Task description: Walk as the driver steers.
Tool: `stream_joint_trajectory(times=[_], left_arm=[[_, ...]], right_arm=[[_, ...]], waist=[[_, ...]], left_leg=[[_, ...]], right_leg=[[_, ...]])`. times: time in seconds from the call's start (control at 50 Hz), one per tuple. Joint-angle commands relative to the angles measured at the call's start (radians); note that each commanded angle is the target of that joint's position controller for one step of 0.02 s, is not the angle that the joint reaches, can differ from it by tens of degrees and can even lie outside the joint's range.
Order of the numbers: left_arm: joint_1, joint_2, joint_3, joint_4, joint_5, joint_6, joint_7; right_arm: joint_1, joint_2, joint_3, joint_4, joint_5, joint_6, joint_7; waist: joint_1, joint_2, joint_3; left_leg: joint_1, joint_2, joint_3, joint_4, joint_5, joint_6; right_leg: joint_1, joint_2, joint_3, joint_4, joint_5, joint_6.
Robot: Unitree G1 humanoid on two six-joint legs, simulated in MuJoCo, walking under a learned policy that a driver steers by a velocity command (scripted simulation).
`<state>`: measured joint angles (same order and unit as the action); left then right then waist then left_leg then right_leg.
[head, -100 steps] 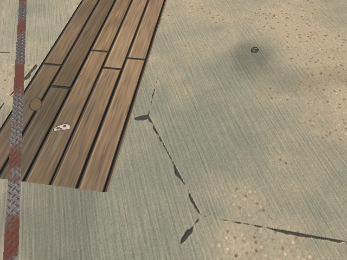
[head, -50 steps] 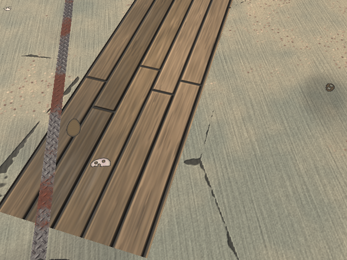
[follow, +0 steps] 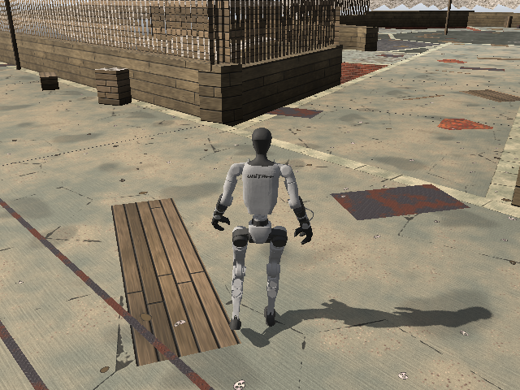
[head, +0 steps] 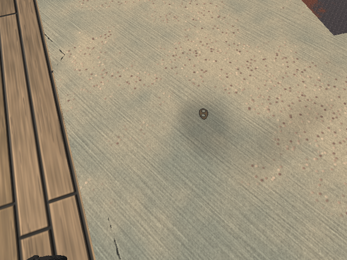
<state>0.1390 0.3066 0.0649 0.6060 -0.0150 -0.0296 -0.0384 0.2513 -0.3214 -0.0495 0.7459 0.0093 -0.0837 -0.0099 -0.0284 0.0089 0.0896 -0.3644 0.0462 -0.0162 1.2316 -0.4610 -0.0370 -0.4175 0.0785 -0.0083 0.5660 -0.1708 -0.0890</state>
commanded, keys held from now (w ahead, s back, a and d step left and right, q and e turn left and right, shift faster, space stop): e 0.04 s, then no key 0.96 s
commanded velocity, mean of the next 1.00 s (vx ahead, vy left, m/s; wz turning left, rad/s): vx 0.07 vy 0.00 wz -0.16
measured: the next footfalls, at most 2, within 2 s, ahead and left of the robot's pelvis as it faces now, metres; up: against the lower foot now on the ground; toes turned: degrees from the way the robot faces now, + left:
left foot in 0.34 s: +0.28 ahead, +0.14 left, +0.00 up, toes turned -8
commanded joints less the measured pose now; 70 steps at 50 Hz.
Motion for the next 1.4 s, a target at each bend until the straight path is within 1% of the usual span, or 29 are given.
stream_joint_trajectory(times=[0.02, 0.04, 0.06, 0.1, 0.14, 0.16, 0.2, 0.24, 0.26, 0.3, 0.32, 0.34, 0.36, 0.38, 0.4, 0.42, 0.44, 0.46, 0.48, 0.5, 0.52, 0.54, 0.58, 0.62, 0.74, 0.9, 1.16, 1.4], left_arm=[[0.034, 0.131, 0.040, -0.063, 0.006, -0.015, 0.017], [0.023, 0.138, 0.042, -0.057, 0.015, -0.015, 0.021], [0.020, 0.140, 0.042, -0.046, 0.018, -0.016, 0.027], [0.032, 0.146, 0.041, -0.020, 0.016, -0.012, 0.040], [0.039, 0.139, 0.036, 0.004, 0.009, 0.000, 0.052], [0.043, 0.135, 0.033, 0.013, 0.008, 0.007, 0.056], [0.060, 0.133, 0.029, 0.033, 0.010, 0.016, 0.061], [0.076, 0.130, 0.024, 0.053, 0.015, 0.020, 0.059], [0.079, 0.127, 0.020, 0.061, 0.016, 0.021, 0.057], [0.075, 0.114, 0.013, 0.074, 0.013, 0.022, 0.053], [0.059, 0.101, 0.006, 0.079, 0.007, 0.022, 0.054], [0.074, 0.078, -0.003, 0.089, 0.010, 0.018, 0.053], [0.136, 0.045, -0.014, 0.089, 0.037, 0.008, 0.051], [0.249, 0.033, -0.017, 0.122, 0.033, 0.005, 0.055], [0.222, 0.061, -0.015, 0.129, 0.033, 0.016, 0.060], [0.178, 0.080, -0.008, 0.119, 0.026, 0.033, 0.063], [0.158, 0.069, -0.007, 0.124, 0.022, 0.050, 0.066], [0.152, 0.068, -0.008, 0.127, 0.025, 0.067, 0.065], [0.150, 0.074, -0.006, 0.139, 0.027, 0.077, 0.061], [0.135, 0.073, -0.006, 0.147, 0.026, 0.078, 0.059], [0.127, 0.069, -0.007, 0.151, 0.026, 0.075, 0.060], [0.126, 0.068, -0.007, 0.157, 0.026, 0.071, 0.062], [0.122, 0.064, -0.007, 0.169, 0.026, 0.059, 0.064], [0.121, 0.055, -0.007, 0.183, 0.025, 0.054, 0.067], [0.134, 0.045, -0.007, 0.226, 0.023, 0.057, 0.075], [0.146, 0.040, -0.009, 0.289, 0.022, 0.044, 0.082], [0.168, 0.012, -0.019, 0.389, 0.020, 0.024, 0.082], [0.203, -0.011, -0.030, 0.447, 0.020, 0.015, 0.082]], right_arm=[[-0.006, -0.150, -0.037, -0.089, -0.024, -0.013, -0.010], [0.005, -0.135, -0.034, -0.087, -0.026, 0.000, -0.011], [0.024, -0.111, -0.027, -0.077, -0.026, 0.010, -0.011], [0.014, -0.080, -0.016, -0.075, -0.028, 0.021, -0.015], [-0.030, -0.056, -0.006, -0.082, -0.028, 0.025, -0.012], [-0.056, -0.051, -0.003, -0.086, -0.025, 0.025, -0.008], [-0.110, -0.049, 0.000, -0.095, -0.016, 0.025, 0.000], [-0.144, -0.058, -0.003, -0.104, -0.013, 0.024, 0.007], [-0.155, -0.065, -0.006, -0.109, -0.014, 0.023, 0.009], [-0.153, -0.078, -0.014, -0.113, -0.021, 0.018, 0.014], [-0.128, -0.073, -0.016, -0.106, -0.025, 0.014, 0.015], [-0.114, -0.077, -0.016, -0.104, -0.035, 0.007, 0.015], [-0.113, -0.128, -0.022, -0.118, -0.052, 0.003, 0.007], [-0.124, -0.112, -0.016, -0.116, -0.057, 0.014, 0.003], [-0.113, -0.030, 0.002, -0.104, -0.041, 0.026, 0.005], [-0.115, -0.011, 0.011, -0.094, -0.030, 0.034, 0.011], [-0.132, -0.025, 0.009, -0.090, -0.026, 0.042, 0.016], [-0.165, -0.044, 0.005, -0.096, -0.021, 0.047, 0.020], [-0.195, -0.053, 0.003, -0.106, -0.020, 0.046, 0.023], [-0.198, -0.057, 0.001, -0.108, -0.024, 0.043, 0.025], [-0.189, -0.056, 0.000, -0.103, -0.027, 0.038, 0.025], [-0.181, -0.050, 0.000, -0.098, -0.026, 0.034, 0.023], [-0.166, -0.034, 0.003, -0.088, -0.021, 0.031, 0.017], [-0.162, -0.030, 0.002, -0.078, -0.018, 0.034, 0.013], [-0.182, -0.025, -0.002, -0.048, -0.017, 0.050, 0.012], [-0.183, -0.029, -0.008, 0.016, -0.015, 0.059, 0.000], [-0.167, -0.028, -0.009, 0.127, -0.012, 0.071, -0.017], [-0.147, -0.019, -0.005, 0.203, -0.009, 0.078, -0.023]], waist=[[0.011, -0.025, -0.172], [-0.004, -0.033, -0.171], [-0.013, -0.036, -0.180], [-0.009, -0.047, -0.190], [0.007, -0.070, -0.204], [0.019, -0.082, -0.208], [0.047, -0.092, -0.206], [0.064, -0.096, -0.192], [0.068, -0.101, -0.183], [0.059, -0.111, -0.169], [0.034, -0.111, -0.164], [0.020, -0.088, -0.162], [0.062, 0.012, -0.216], [0.105, 0.143, -0.278], [0.073, 0.166, -0.294], [0.063, 0.160, -0.269], [0.069, 0.146, -0.246], [0.075, 0.130, -0.206], [0.070, 0.089, -0.159], [0.056, 0.060, -0.129], [0.048, 0.048, -0.133], [0.043, 0.044, -0.148], [0.034, 0.028, -0.177], [0.030, 0.007, -0.182], [0.032, -0.006, -0.128], [0.031, -0.006, -0.092], [0.027, -0.005, -0.066], [0.025, -0.007, -0.054]], left_leg=[[-0.252, 0.060, -0.065, -0.021, 0.075, -0.012], [-0.218, 0.050, -0.055, -0.053, 0.093, -0.025], [-0.196, 0.043, -0.042, -0.088, 0.110, -0.039], [-0.185, 0.024, -0.026, -0.194, 0.179, -0.057], [-0.158, 0.013, -0.022, -0.311, 0.286, -0.061], [-0.138, 0.006, -0.020, -0.370, 0.345, -0.060], [-0.106, -0.003, -0.025, -0.471, 0.423, -0.053], [-0.089, -0.009, -0.035, -0.538, 0.421, -0.041], [-0.086, -0.012, -0.039, -0.566, 0.394, -0.031], [-0.056, -0.022, -0.039, -0.641, 0.341, 0.002], [0.003, -0.024, -0.031, -0.731, 0.393, 0.024], [0.104, 0.002, -0.052, -0.833, 0.595, 0.052], [0.248, 0.127, -0.161, -0.797, 0.965, 0.098], [0.358, 0.226, -0.256, -0.751, 1.089, 0.225], [0.332, 0.262, -0.323, -0.781, 0.984, 0.285], [0.295, 0.243, -0.332, -0.808, 0.833, 0.277], [0.254, 0.205, -0.308, -0.818, 0.678, 0.241], [0.180, 0.164, -0.264, -0.829, 0.521, 0.197], [0.141, 0.110, -0.191, -0.830, 0.393, 0.152], [0.135, 0.069, -0.143, -0.815, 0.355, 0.119], [0.148, 0.052, -0.122, -0.799, 0.377, 0.105], [0.171, 0.047, -0.113, -0.785, 0.428, 0.103], [0.223, 0.041, -0.099, -0.749, 0.549, 0.112], [0.246, 0.037, -0.093, -0.734, 0.591, 0.121], [0.219, 0.020, -0.084, -0.752, 0.497, 0.116], [0.217, 0.004, -0.081, -0.778, 0.404, 0.103], [0.219, -0.007, -0.083, -0.806, 0.325, 0.101], [0.219, -0.015, -0.083, -0.812, 0.312, 0.104]], right_leg=[[0.308, -0.271, 0.341, -0.231, 0.545, -0.207], [0.251, -0.262, 0.324, -0.241, 0.606, -0.210], [0.219, -0.256, 0.289, -0.242, 0.674, -0.214], [0.190, -0.232, 0.230, -0.237, 0.731, -0.202], [0.186, -0.197, 0.185, -0.220, 0.699, -0.168], [0.185, -0.186, 0.174, -0.215, 0.666, -0.152], [0.198, -0.192, 0.186, -0.209, 0.592, -0.134], [0.225, -0.216, 0.221, -0.192, 0.531, -0.132], [0.242, -0.230, 0.243, -0.173, 0.514, -0.133], [0.267, -0.245, 0.288, -0.119, 0.475, -0.123], [0.260, -0.229, 0.294, -0.086, 0.421, -0.100], [0.230, -0.188, 0.289, -0.056, 0.339, -0.059], [0.175, -0.114, 0.254, 0.016, 0.159, -0.007], [0.095, -0.048, 0.193, 0.069, -0.153, 0.053], [0.107, -0.060, 0.159, 0.083, -0.275, 0.094], [0.113, -0.075, 0.145, 0.065, -0.257, 0.107], [0.133, -0.083, 0.135, 0.017, -0.208, 0.110], [0.174, -0.088, 0.137, -0.057, -0.141, 0.104], [0.172, -0.086, 0.142, -0.094, -0.123, 0.088], [0.159, -0.079, 0.146, -0.103, -0.110, 0.070], [0.165, -0.084, 0.152, -0.109, -0.080, 0.057], [0.173, -0.090, 0.158, -0.113, -0.042, 0.051], [0.181, -0.097, 0.165, -0.113, 0.028, 0.054], [0.181, -0.096, 0.162, -0.114, 0.056, 0.060], [0.181, -0.095, 0.159, -0.133, 0.027, 0.065], [0.173, -0.096, 0.152, -0.157, -0.015, 0.066], [0.162, -0.085, 0.126, -0.181, -0.057, 0.070], [0.150, -0.080, 0.108, -0.191, -0.070, 0.072]])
